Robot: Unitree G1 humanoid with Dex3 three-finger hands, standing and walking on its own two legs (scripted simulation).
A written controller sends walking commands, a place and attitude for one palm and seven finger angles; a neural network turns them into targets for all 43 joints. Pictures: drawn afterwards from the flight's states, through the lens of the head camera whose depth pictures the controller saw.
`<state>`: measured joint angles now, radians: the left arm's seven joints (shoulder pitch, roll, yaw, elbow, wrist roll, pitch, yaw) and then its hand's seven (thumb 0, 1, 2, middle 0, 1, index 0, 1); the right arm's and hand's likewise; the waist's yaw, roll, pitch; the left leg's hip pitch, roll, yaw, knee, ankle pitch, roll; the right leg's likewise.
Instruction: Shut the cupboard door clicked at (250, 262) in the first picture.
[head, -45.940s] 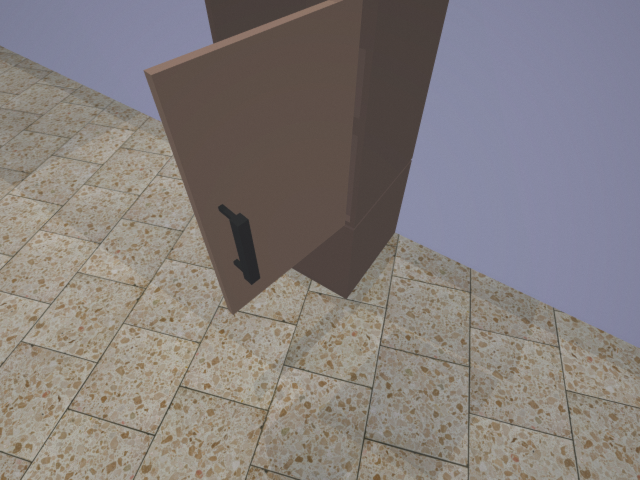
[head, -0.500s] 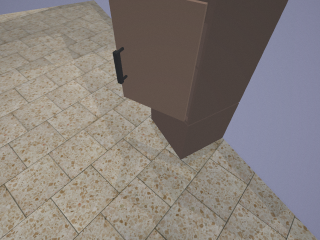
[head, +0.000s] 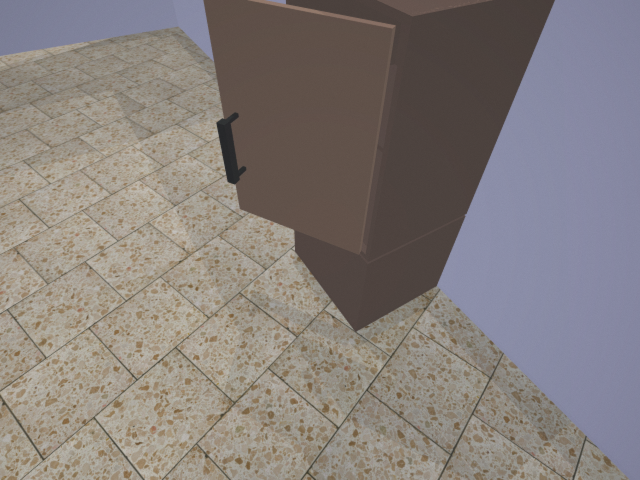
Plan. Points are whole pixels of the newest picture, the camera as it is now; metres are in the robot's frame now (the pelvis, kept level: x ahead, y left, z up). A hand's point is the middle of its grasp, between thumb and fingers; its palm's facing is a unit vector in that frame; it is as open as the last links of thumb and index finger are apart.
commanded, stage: look to check the result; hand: left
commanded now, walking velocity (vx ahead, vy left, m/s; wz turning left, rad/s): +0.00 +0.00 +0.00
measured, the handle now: (233, 148) +0.89 +0.25 -0.10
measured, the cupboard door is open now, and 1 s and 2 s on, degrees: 32 32 32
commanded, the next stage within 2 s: walk to a spot facing it in 0.58 s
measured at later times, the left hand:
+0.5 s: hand out of the picture -0.05 +0.14 -0.18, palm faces +0.04 -0.98 -0.18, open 7.4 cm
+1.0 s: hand out of the picture -0.02 +0.16 -0.20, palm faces +0.15 -0.97 -0.20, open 7.4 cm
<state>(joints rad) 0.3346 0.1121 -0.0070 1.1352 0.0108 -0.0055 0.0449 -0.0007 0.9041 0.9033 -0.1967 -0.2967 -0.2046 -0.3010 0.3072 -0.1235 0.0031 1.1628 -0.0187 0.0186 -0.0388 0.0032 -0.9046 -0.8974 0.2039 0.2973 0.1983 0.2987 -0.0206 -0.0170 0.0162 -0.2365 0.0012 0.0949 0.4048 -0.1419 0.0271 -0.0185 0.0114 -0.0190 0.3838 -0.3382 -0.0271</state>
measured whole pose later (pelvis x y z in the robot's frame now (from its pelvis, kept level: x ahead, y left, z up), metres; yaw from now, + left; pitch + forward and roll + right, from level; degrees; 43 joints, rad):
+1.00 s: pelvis +0.01 -0.01 -0.02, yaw +7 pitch -3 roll +0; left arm 0.33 0.15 0.05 1.05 0.03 0.01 0.05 0.00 0.90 0.90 -0.20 -0.30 -0.21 -0.30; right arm 0.28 -0.14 -0.04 1.08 -0.02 0.07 -0.02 0.00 -0.90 -0.90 0.20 0.30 0.20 0.30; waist -0.02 -0.03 0.08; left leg -0.35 0.01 0.08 0.73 -0.39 0.00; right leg -0.05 0.00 -0.14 0.58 -0.49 -0.04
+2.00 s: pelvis +0.02 -0.06 -0.01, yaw +44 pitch +1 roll +1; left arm 0.21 0.25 0.07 0.88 0.02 0.06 0.02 0.01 0.90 0.90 -0.20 -0.30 -0.20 -0.30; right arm 0.13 -0.22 -0.04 0.88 -0.04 0.05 0.00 0.00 -0.90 -0.90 0.21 0.30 0.20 0.30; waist 0.00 -0.01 0.11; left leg -0.31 -0.01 -0.05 0.56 -0.26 -0.01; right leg -0.41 -0.06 -0.03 0.89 -0.47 0.06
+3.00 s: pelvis +0.14 +0.08 +0.00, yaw +80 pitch +0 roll +1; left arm 0.24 0.16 0.05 0.91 0.03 -0.06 0.01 0.00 0.91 0.90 -0.20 -0.30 -0.21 -0.30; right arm 0.24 -0.23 -0.08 0.99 -0.03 0.03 0.03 0.01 -0.91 -0.90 0.20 0.30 0.20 0.30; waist -0.04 0.02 0.05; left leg -0.54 0.06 0.03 1.17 -0.29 0.00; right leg -0.21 -0.09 -0.23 0.45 -0.25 -0.02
